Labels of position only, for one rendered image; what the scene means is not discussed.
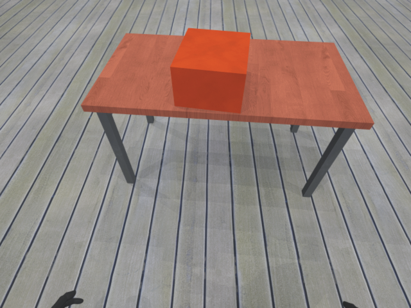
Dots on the table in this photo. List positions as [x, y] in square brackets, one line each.
[287, 82]

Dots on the robot left hand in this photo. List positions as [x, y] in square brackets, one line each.
[67, 300]

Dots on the carton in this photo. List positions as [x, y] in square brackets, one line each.
[209, 70]

